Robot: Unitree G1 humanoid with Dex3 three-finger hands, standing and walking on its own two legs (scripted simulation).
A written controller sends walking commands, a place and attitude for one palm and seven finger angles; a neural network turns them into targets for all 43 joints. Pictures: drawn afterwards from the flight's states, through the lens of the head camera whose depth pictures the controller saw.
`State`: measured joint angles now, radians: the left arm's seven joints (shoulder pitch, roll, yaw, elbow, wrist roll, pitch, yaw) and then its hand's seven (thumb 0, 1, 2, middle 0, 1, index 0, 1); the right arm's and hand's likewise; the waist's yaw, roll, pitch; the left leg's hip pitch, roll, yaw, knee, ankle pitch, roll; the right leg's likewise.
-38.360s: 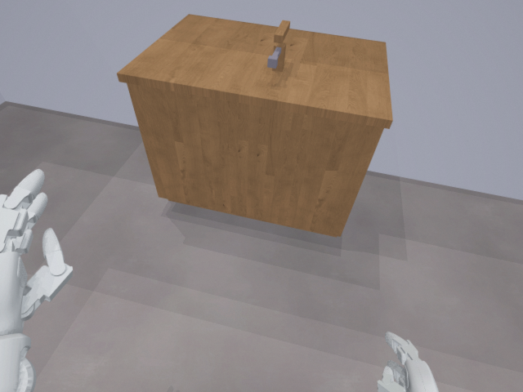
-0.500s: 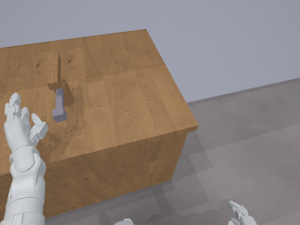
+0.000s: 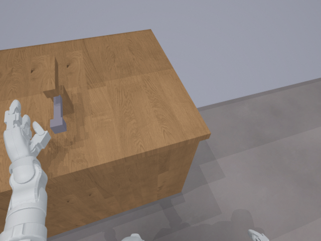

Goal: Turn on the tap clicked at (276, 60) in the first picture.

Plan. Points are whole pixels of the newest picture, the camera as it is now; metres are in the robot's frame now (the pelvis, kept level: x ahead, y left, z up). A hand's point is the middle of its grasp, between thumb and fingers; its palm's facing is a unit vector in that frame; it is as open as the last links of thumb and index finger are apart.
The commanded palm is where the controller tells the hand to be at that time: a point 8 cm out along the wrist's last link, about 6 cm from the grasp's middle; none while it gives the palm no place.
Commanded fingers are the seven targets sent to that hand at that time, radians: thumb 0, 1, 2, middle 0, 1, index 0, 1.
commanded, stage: reach beside the lever's end, fingers flat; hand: left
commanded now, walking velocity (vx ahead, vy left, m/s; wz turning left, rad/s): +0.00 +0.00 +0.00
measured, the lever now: (58, 125) +0.37 +0.27 +0.07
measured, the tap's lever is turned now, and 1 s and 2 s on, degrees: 0 12 34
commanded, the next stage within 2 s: push the lever round in 0.04 s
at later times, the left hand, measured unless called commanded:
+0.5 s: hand (55, 134) +0.35 +0.27 +0.06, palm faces +0.55 -0.83 -0.08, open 7.8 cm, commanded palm +0.31 +0.31 +0.07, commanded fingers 0.00 0.90 0.90 -0.15 -0.15 -0.15 -0.15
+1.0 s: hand (65, 131) +0.36 +0.25 +0.06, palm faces +0.55 -0.83 -0.07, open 7.7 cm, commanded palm +0.31 +0.28 +0.07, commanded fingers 0.00 0.90 0.90 -0.15 -0.15 -0.15 -0.15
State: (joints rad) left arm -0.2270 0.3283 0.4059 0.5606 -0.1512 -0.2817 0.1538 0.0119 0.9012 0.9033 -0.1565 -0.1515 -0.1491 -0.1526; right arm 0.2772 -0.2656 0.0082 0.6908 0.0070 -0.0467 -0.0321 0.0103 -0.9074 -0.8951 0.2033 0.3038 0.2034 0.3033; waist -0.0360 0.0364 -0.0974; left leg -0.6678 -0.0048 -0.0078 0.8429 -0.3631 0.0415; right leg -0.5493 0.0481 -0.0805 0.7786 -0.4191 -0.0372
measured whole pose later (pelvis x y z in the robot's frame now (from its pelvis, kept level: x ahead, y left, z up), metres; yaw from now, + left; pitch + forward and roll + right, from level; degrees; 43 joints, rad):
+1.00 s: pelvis +0.00 -0.01 +0.00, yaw +1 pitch +10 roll -2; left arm -0.26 0.25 0.32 0.55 -0.11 -0.29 0.28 0.02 0.92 0.90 -0.16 -0.15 -0.15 -0.15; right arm 0.25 -0.26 0.01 0.68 0.00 -0.04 -0.02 0.01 -0.91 -0.90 0.20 0.30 0.20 0.30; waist -0.03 0.04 -0.10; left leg -0.66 0.00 -0.02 0.85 -0.36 0.02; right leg -0.55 0.05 -0.09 0.79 -0.43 -0.06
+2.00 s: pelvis -0.01 -0.01 -0.01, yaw +1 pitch +11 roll -2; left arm -0.43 0.07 0.23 0.61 0.04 -0.22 0.72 0.02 0.95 0.91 -0.16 -0.15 -0.15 -0.15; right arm 0.22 -0.22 -0.02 0.73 -0.06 0.00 0.03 0.01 -0.91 -0.90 0.20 0.30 0.20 0.30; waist -0.04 0.04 -0.13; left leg -0.71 -0.01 -0.03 0.88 -0.37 0.03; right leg -0.59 0.04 -0.10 0.83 -0.44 -0.05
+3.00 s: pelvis +0.01 -0.04 -0.01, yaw +3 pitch +15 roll -1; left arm -0.71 0.04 0.38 0.89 0.14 -0.17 0.94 0.00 0.97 0.93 -0.16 -0.15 -0.10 -0.14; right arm 0.25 -0.21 -0.04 0.77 -0.11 0.03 0.08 0.01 -0.91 -0.90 0.20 0.30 0.20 0.30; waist -0.08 0.05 -0.17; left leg -0.77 -0.01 -0.06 0.88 -0.38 -0.01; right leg -0.65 0.05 -0.13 0.85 -0.47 -0.09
